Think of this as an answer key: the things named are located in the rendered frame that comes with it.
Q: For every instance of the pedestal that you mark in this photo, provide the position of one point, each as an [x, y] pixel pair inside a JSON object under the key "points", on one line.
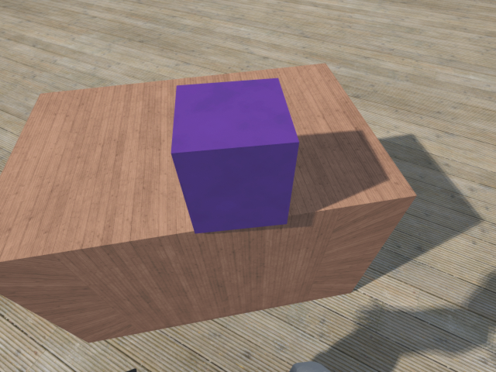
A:
{"points": [[95, 234]]}

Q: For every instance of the carton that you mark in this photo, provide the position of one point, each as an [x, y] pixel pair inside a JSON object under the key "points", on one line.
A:
{"points": [[234, 147]]}

